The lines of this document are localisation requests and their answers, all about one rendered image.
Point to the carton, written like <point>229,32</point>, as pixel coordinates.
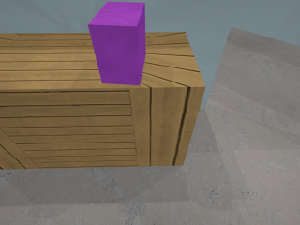
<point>118,37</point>

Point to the pedestal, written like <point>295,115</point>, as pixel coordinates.
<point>56,113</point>

